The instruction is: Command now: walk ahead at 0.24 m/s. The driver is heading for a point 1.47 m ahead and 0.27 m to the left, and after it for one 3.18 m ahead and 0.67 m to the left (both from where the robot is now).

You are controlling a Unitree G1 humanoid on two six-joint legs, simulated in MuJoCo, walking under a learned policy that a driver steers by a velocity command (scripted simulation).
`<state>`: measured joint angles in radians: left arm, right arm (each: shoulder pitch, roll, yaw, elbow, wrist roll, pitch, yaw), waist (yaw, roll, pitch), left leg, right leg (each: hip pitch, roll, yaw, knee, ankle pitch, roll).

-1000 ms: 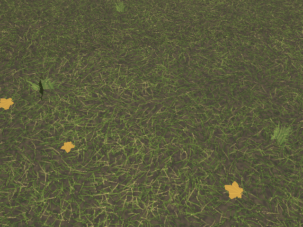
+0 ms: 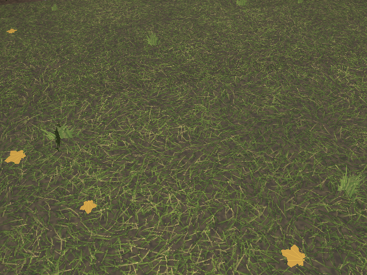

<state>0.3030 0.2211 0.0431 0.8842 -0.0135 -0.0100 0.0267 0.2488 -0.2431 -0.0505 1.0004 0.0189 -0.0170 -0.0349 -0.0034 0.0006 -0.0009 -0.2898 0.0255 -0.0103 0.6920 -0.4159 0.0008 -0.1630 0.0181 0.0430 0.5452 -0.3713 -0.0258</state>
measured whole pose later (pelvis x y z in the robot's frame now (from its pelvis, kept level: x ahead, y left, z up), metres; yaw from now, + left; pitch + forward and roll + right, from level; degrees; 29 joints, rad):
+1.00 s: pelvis +0.48 +0.00 +0.01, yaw +0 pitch +1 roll -3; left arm 0.36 0.25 0.04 0.99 -0.01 -0.09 0.00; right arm 0.06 -0.26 -0.04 0.84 0.01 -0.08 0.01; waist 0.08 0.04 0.02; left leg -0.66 0.12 -0.03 0.60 0.09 0.00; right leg 0.02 0.08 -0.04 0.19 -0.23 -0.05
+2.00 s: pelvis +1.05 +0.01 +0.01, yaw +14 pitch +1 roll -3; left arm 0.43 0.16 0.00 1.02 0.10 -0.12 0.00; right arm 0.16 -0.21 -0.01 0.91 -0.07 -0.08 0.10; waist 0.06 0.04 -0.01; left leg -0.73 0.12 -0.02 0.82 0.02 0.06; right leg 0.01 0.02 -0.22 0.16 -0.19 -0.03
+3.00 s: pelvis +1.38 +0.14 +0.02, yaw +30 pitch +3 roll +0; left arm 0.40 0.22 0.02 0.85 0.02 -0.11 -0.02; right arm 0.14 -0.24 -0.03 0.76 -0.07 -0.07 -0.01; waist 0.09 0.00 -0.02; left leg -0.39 0.03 -0.02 0.69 -0.42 -0.05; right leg -0.17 0.07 0.10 0.33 -0.20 -0.09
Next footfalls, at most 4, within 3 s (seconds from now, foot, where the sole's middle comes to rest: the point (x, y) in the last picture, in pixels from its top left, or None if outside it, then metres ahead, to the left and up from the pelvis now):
0.58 right None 0.43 -0.10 -0.77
1.12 left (156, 227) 0.74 0.14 -0.77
1.66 right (210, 167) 1.04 -0.10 -0.77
2.20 left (141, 130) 1.28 0.24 -0.77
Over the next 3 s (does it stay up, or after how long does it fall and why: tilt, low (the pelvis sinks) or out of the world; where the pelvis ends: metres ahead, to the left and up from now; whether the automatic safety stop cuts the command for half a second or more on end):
stays up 1.38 0.14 0.02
